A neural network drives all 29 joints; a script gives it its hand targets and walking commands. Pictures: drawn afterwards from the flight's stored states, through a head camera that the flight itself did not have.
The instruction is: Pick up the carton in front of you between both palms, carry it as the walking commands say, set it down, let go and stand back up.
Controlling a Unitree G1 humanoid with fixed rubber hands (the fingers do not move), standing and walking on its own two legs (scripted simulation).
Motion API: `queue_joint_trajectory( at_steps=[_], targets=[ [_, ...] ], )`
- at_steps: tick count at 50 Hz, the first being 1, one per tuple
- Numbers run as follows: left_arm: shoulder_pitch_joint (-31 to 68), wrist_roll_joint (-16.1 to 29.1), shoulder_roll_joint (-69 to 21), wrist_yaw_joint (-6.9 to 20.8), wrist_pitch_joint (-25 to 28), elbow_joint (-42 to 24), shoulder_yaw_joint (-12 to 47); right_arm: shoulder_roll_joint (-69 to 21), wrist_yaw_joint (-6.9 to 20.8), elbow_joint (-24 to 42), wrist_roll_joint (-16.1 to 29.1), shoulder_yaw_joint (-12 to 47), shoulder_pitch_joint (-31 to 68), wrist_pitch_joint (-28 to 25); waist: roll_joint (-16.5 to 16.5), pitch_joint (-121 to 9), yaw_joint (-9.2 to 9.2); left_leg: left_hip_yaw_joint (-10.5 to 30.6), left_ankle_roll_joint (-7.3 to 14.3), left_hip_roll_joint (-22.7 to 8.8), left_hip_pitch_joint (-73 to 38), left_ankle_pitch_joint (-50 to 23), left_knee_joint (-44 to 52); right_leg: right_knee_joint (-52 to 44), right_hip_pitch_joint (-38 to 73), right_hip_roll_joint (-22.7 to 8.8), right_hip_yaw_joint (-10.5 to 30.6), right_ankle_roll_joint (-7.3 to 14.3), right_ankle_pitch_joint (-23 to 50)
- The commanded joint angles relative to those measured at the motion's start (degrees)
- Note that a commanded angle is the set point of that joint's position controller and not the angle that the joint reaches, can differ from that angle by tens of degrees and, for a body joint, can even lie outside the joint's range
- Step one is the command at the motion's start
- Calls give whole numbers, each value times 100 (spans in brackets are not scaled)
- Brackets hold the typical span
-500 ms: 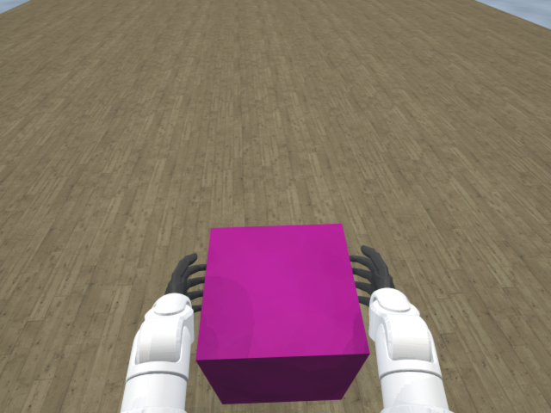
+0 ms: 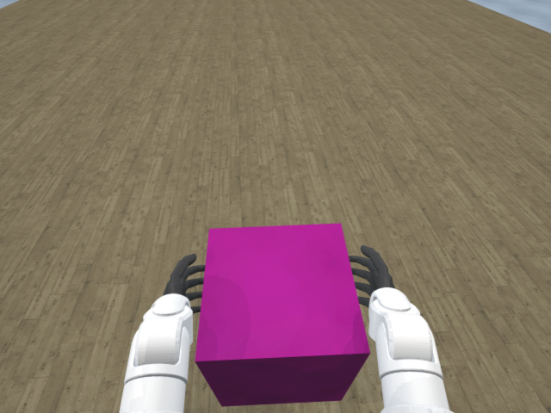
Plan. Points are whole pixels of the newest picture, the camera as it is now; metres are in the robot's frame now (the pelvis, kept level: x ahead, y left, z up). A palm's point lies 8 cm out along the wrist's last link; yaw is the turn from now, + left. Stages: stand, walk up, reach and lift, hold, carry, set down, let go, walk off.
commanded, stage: carry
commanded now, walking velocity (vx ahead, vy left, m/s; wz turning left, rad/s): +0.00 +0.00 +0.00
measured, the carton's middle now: (278, 319) +0.32 +0.00 -0.04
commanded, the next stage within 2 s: none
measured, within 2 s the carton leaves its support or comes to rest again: neither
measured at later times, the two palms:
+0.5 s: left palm (184, 303) +0.30 +0.14 +0.04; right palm (384, 298) +0.31 -0.15 +0.05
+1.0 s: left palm (192, 241) +0.41 +0.15 +0.05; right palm (367, 244) +0.40 -0.15 +0.05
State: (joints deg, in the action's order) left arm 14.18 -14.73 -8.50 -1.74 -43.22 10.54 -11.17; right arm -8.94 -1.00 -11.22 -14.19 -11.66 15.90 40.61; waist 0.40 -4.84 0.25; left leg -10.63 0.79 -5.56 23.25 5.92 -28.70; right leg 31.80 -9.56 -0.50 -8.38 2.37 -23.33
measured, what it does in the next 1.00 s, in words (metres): walks ahead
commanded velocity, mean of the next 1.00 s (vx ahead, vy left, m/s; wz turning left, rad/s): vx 0.25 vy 0.00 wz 0.00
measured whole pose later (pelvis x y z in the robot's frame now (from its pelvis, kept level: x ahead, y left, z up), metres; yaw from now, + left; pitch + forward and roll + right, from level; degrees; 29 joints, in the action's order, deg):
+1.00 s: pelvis +0.11 +0.02 +0.02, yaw -1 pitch +4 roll +0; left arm 11.9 -12.7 -8.0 -2.0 -41.5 8.4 -10.2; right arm -8.3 -2.8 -7.5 -11.9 -8.9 13.1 40.4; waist -1.1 -4.4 -2.1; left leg -11.6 0.5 -4.4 12.9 13.1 -22.2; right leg 43.4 -22.1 -2.7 -5.8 0.0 -27.0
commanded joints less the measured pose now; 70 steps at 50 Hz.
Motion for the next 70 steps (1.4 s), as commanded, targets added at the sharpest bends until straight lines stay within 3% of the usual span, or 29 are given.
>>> queue_joint_trajectory(
  at_steps=[1, 9, 11, 15, 16, 26, 28, 29, 31, 33, 34, 36, 38, 39, 40, 41, 42, 44, 46, 48, 52, 54, 55, 56, 57, 59, 63, 67, 70],
  targets=[
    [3130, 1465, -4927, 1368, 334, -509, 3181, -5216, 1245, -151, 1165, 2924, 2104, -37, -59, -1304, 11, 682, 110, -438, -1320, -738, 180, -749, -530, -697, 620, -8, 1263],
    [2811, 1458, -4913, 1401, 393, -519, 3135, -5319, 1270, -20, 1357, 3114, 2236, -60, -163, -1572, -14, 634, 177, -484, -1464, -957, -68, -672, -359, -688, 608, -25, 1572],
    [3095, 1520, -4883, 1402, 396, -641, 3249, -5269, 1245, -198, 1186, 3045, 2064, -41, 311, -1392, 6, 585, 129, -441, -1142, -1089, 3, -629, -308, -767, 538, -85, 2197],
    [3197, 1638, -5015, 1371, 407, -693, 3371, -5286, 1280, 168, 1321, 3156, 2198, -86, -144, -1600, 1, 490, 123, -457, -1354, -1696, -295, -359, -239, -743, 621, -39, 2822],
    [2857, 1585, -4874, 1372, 368, -556, 3248, -5237, 1282, -59, 1304, 3094, 1993, -89, 90, -1587, 30, 452, 135, -394, -1188, -1459, -126, -339, -215, -829, 599, -169, 2909],
    [2851, 1487, -4887, 1353, 374, -431, 3148, -5103, 1262, 6, 1283, 3119, 2257, -78, 24, -1314, 59, 436, 95, -360, -1249, -929, -63, -480, -357, -900, 764, -144, 2540],
    [3178, 1637, -4940, 1400, 405, -675, 3317, -5302, 1254, -105, 1337, 3102, 1997, -82, 185, -1433, 79, 358, 88, -308, -1125, -211, 180, -719, -140, -826, 561, -55, 988],
    [3244, 1656, -5018, 1382, 401, -720, 3387, -5461, 1280, 114, 1425, 3200, 2240, -88, 291, -1304, 76, 269, 122, -222, -1066, 1065, 1, -1252, -415, -808, 780, 171, -502],
    [3347, 1686, -5088, 1406, 376, -534, 3293, -5435, 1305, 174, 1535, 3296, 2536, -71, 890, -516, 135, -175, -253, 97, -65, 1725, -506, -2507, -250, -1546, 1984, 588, -2005],
    [3453, 1526, -5009, 1379, 387, -579, 3197, -5247, 1304, 19, 1233, 3039, 2584, -78, 771, -189, 181, 133, -151, -24, 501, 1752, -610, -2595, 2, -1883, 2248, 835, -1400],
    [3457, 1640, -5092, 1356, 403, -441, 3346, -5224, 1295, 207, 1415, 3189, 2714, -126, 338, -162, 198, 12, -113, 8, 757, 1660, -646, -2267, 625, -1791, 2084, 860, 163],
    [3506, 1552, -4848, 1319, 404, -408, 3287, -5199, 1292, -122, 1359, 2941, 2430, -110, 411, -520, 121, -184, -33, 227, 270, 1413, -159, -1418, 1083, -1421, 1200, 598, 1831],
    [3304, 1481, -4885, 1325, 398, -117, 3124, -5139, 1303, -522, 1153, 2788, 2053, -86, 376, -791, 25, -320, -23, 202, -1157, 995, 489, -812, 347, -1105, 619, 264, 1633],
    [3167, 1354, -4811, 1327, 429, -53, 3108, -5247, 1307, -605, 1143, 2717, 2005, -105, 171, -1040, -31, 182, 156, -65, -2215, 1047, 567, -326, -516, -906, 333, 90, 1530],
    [3106, 1442, -4981, 1332, 431, -251, 3098, -5207, 1290, -463, 1185, 2801, 1925, -109, -925, -1288, -172, 1685, 694, -838, -3338, 721, 880, 957, -1603, -384, -201, -209, 1474],
    [2852, 1363, -5005, 1366, 375, 32, 3035, -5207, 1282, -324, 1102, 2809, 1857, -181, -1360, -1454, -202, 3074, 1258, -1507, -3942, 386, 1303, 1853, -2745, 34, -107, -278, 425],
    [3179, 1515, -5210, 1423, 494, -475, 3202, -5502, 1310, -58, 1319, 3160, 2044, -191, -1120, -1592, -262, 3619, 1477, -1904, -4041, -541, 1352, 2466, -2963, -32, 447, -246, -788],
    [2809, 1667, -5387, 1448, 488, -291, 3362, -5552, 1294, 655, 1550, 3574, 2578, -265, -265, -1686, -179, 3040, 1320, -1872, -3660, -716, 1374, 2371, -2941, -386, 737, -177, -900],
    [2997, 1917, -5354, 1410, 553, -903, 3743, -5592, 1265, 938, 1926, 4047, 2684, -207, -183, -1666, -160, 1995, 930, -1583, -3016, -37, 1483, 1198, -2221, -472, 559, -234, -742],
    [3249, 1794, -4996, 1286, 555, -1101, 3759, -5487, 1306, 575, 1925, 3878, 2395, -157, -932, -1382, -126, 1125, 644, -1100, -1915, 836, 1794, 290, -1086, -269, 86, -302, 192],
    [2691, 1806, -4879, 1251, 450, -1189, 3882, -5116, 1206, 742, 1700, 3755, 2165, -122, -791, -1449, -49, 531, 379, -742, -1518, 1482, 1278, -1130, 262, -130, -360, -244, 1428],
    [2760, 1752, -4598, 1235, 265, -1231, 3684, -5024, 1173, 769, 1593, 3737, 1956, 36, 304, -1558, 78, -74, 32, -264, -456, 2082, -19, -1303, 1306, -864, 498, 51, 284],
    [2756, 1830, -4705, 1202, 221, -1258, 3758, -4946, 1180, 975, 1663, 3720, 2251, 111, 913, -1430, 147, -256, -160, 201, 412, 2127, -1181, -1889, 1630, -1592, 2119, 533, -353],
    [2471, 1719, -4540, 1175, 178, -947, 3555, -4995, 1165, 550, 1626, 3627, 2010, 158, 1494, -1114, 217, 207, -150, 294, 1283, 2879, -1645, -2132, 2139, -2178, 3072, 812, 123],
    [2536, 1766, -4591, 1183, 212, -983, 3581, -4872, 1158, 684, 1615, 3663, 2097, 140, 1165, -926, 232, 445, -102, 286, 1821, 3022, -2031, -1931, 2323, -2447, 3162, 1139, 1587],
    [2517, 1637, -4622, 1181, 294, -847, 3512, -4741, 1166, 191, 1330, 3390, 1748, 67, 357, -1246, 205, 587, -5, 119, 1950, 2803, -2102, -1322, 2686, -2214, 2226, 1038, 4612],
    [2620, 1872, -4873, 1357, 581, -1030, 3841, -5154, 1174, 541, 1514, 3705, 1852, -278, 1013, -1638, 161, 87, -150, 505, 763, 1264, -432, -1044, 2208, -1492, 621, 372, 5381],
    [2756, 2212, -5058, 1308, 457, -1404, 4276, -5206, 1152, 1216, 1900, 3956, 1951, -130, 491, -1784, 3, 10, -53, 209, -1628, -1093, 884, -283, 890, -1094, -295, -146, 3537],
    [2617, 1954, -4505, 1284, 283, -1455, 3988, -4784, 1120, 672, 1562, 3522, 1331, 62, -584, -2269, -49, 2015, 729, -1505, -3543, -4310, 507, 617, -864, -462, 101, -576, 144]
  ],
)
